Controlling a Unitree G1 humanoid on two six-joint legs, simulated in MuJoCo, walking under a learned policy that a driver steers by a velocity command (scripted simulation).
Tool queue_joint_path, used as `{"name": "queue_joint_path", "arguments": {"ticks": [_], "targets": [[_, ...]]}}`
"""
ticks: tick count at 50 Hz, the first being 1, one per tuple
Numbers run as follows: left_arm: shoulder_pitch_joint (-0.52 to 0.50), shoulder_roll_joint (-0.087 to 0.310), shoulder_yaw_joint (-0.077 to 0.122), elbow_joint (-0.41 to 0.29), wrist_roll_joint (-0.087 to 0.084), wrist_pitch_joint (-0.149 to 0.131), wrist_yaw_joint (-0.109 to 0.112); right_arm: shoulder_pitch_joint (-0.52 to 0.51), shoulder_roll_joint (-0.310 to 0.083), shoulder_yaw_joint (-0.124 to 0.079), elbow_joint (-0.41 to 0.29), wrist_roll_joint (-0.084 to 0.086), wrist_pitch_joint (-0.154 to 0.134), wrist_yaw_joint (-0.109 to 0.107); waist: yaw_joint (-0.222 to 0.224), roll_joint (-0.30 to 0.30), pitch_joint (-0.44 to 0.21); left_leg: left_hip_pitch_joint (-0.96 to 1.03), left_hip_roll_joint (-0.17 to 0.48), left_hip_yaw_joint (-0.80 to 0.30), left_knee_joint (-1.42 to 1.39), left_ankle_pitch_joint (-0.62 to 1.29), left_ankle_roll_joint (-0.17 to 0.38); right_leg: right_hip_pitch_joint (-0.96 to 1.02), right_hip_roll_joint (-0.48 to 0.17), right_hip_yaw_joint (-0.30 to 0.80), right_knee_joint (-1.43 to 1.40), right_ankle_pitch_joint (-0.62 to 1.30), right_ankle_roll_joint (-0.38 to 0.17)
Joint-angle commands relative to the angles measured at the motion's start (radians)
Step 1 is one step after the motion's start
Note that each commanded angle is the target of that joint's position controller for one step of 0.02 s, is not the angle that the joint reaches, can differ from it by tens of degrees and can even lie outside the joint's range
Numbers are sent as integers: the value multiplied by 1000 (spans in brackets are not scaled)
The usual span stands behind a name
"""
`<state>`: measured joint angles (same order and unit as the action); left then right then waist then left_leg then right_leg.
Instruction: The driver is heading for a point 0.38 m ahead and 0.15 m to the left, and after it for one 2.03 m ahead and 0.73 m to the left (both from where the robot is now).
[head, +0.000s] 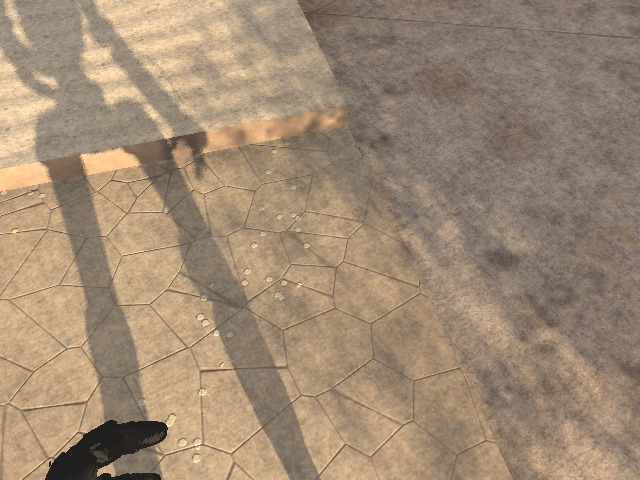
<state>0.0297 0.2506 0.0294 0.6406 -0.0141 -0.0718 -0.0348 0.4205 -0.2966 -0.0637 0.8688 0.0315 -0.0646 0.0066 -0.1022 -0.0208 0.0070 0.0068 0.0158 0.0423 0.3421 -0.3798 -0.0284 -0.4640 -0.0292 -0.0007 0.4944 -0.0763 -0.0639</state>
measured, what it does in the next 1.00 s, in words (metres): walks ahead, turning left: left foot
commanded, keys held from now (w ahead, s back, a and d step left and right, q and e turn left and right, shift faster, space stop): w+q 0.40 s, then q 0.60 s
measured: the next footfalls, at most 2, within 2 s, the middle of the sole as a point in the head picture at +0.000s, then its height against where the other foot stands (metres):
left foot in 0.54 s outside the picture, level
right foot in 1.02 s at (332, 447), level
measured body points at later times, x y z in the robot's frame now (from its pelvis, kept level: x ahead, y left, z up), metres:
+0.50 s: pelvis +0.25 +0.01 +0.00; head +0.28 +0.02 +0.44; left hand +0.21 +0.29 -0.13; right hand +0.50 -0.17 -0.10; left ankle +0.39 +0.15 -0.71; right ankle +0.11 -0.11 -0.73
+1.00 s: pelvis +0.39 +0.03 +0.00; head +0.42 +0.05 +0.45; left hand +0.40 +0.35 -0.10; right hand +0.68 -0.14 -0.09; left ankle +0.39 +0.14 -0.73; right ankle +0.51 -0.07 -0.73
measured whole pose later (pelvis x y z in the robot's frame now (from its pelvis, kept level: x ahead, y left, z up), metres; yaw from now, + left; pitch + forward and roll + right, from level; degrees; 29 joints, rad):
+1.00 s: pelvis +0.39 +0.03 +0.00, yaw +32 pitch +3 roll +0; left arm 0.13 0.28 0.05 0.72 0.00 -0.02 0.02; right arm 0.18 -0.31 -0.08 0.62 0.01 0.05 -0.03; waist -0.02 0.00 0.02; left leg -0.39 -0.15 -0.20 0.55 -0.20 0.04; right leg -0.41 0.02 0.11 0.60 -0.25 0.06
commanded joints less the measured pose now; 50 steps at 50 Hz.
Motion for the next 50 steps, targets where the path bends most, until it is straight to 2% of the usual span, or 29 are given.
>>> {"name": "queue_joint_path", "arguments": {"ticks": [1,2,3,4,5,6,7,9,13,16,20,22,24,25,26,27,28,29,30,31,32,34,38,40,43,45,47,49,50], "targets": [[398,266,99,27,27,-4,27,-45,-59,9,-96,-30,-13,-8,240,-93,-283,-436,66,-5,582,314,68,723,-253,313,-25,-28,-141],[420,288,99,35,23,0,22,31,-13,25,-99,-17,-30,-9,205,-281,-356,-695,-45,-92,818,-214,47,841,-391,674,-152,-192,-243],[391,203,77,39,11,-5,19,-28,-117,-4,-92,6,-35,-6,221,-155,-240,-787,6,-168,919,-174,51,743,-360,612,-180,-279,-211],[330,165,62,37,5,-9,17,-86,-137,-12,-109,13,-36,-2,198,-123,-133,-801,44,-156,906,-78,62,621,-324,462,-201,-244,-174],[261,135,53,34,10,-14,13,-112,-122,-13,-107,4,-31,-6,164,-73,-85,-763,81,-143,867,7,58,512,-277,367,-234,-189,-150],[216,107,46,34,15,-20,9,-116,-113,-17,-106,-6,-20,-7,136,-84,-42,-728,104,-145,827,68,51,431,-243,289,-272,-124,-138],[190,95,45,41,22,-29,8,-93,-94,-17,-97,-4,-6,-6,109,-101,-32,-673,118,-150,817,113,45,373,-224,227,-306,-73,-130],[182,97,52,63,25,-46,9,-82,-59,-13,-93,-1,13,-6,89,-78,-17,-656,116,-154,809,168,31,326,-215,137,-342,46,-136],[213,119,62,108,32,-52,26,-162,-42,-12,-126,-7,20,-5,100,-32,22,-738,102,-183,662,329,15,359,-211,8,-363,178,-130],[220,140,66,124,26,-45,37,-248,-26,-3,-154,-10,14,12,128,-25,48,-708,92,-124,484,456,24,372,-193,-83,-379,184,-104],[301,168,75,167,14,-23,47,-386,-4,10,-222,-11,13,39,184,1,100,-753,85,-59,344,448,55,494,-234,-135,-356,229,-92],[292,181,77,170,9,1,55,-416,-7,8,-254,-18,10,56,177,-10,108,-734,58,-5,287,389,72,535,-236,-175,-273,437,-73],[277,210,83,160,2,21,70,-365,-37,-8,-266,-24,10,68,136,-60,34,-611,-11,57,281,305,99,562,-230,-195,-129,775,-45],[262,222,86,152,-2,30,77,-281,-65,-24,-252,-21,11,69,91,-78,-20,-509,-51,75,277,273,118,556,-220,-200,-12,881,-30],[240,227,86,141,-8,34,81,-154,-115,-49,-225,-21,10,60,22,-67,-90,-337,-82,65,213,323,148,503,-194,-205,162,849,-5],[233,208,78,128,-7,26,80,-40,-175,-75,-204,-27,14,38,-46,1,-155,-99,-42,-28,124,547,193,340,-135,-213,422,596,52],[360,59,37,101,62,9,61,-66,-280,-85,-214,-35,26,13,87,294,-258,265,227,-369,279,1119,326,-52,19,-182,790,-536,116],[389,115,28,94,37,-15,42,-55,-266,-74,-267,-51,17,20,48,215,-512,395,388,-740,174,1011,503,-180,103,65,1008,-665,129],[262,185,49,77,-1,-19,37,-92,-210,-66,-281,-47,20,25,-1,82,-451,310,327,-613,118,930,450,-207,42,128,996,-559,110],[201,174,45,46,-7,-16,44,-160,-168,-55,-280,-25,21,23,33,41,-293,164,274,-503,91,832,400,-250,9,101,913,-468,103],[189,166,45,58,10,-5,58,-209,-138,-45,-285,-14,25,18,68,-13,-192,12,231,-442,57,773,363,-232,-22,92,848,-418,112],[216,177,54,52,19,27,67,-258,-132,-43,-301,-34,35,10,127,34,-135,-202,186,-393,-1,715,343,-109,-37,97,759,-366,120],[220,127,41,52,30,48,81,-262,-163,-54,-295,-36,46,-9,141,77,-158,-299,136,-327,11,783,323,-55,-4,73,560,-303,158],[187,126,39,45,29,56,82,-267,-170,-56,-299,-27,63,-23,130,93,-179,-299,117,-341,18,639,296,-48,5,84,486,-237,168],[119,127,38,23,20,62,76,-280,-166,-55,-312,-25,87,-37,107,131,-151,-325,88,-394,3,327,258,-31,25,98,371,-180,166],[91,129,39,11,17,56,70,-276,-164,-55,-315,-27,95,-38,94,160,-128,-319,86,-439,11,246,249,-14,38,105,293,-192,158],[83,137,45,4,14,42,62,-265,-161,-55,-317,-27,100,-35,86,183,-126,-281,93,-489,47,289,243,17,53,107,209,-225,145],[121,141,52,10,11,28,53,-277,-150,-51,-324,-18,105,-34,112,191,-132,-252,80,-525,103,360,218,102,58,97,36,-176,118],[156,152,60,21,13,22,50,-279,-136,-47,-326,-11,109,-36,132,181,-128,-279,48,-514,146,331,183,192,30,96,-96,-70,96]]}}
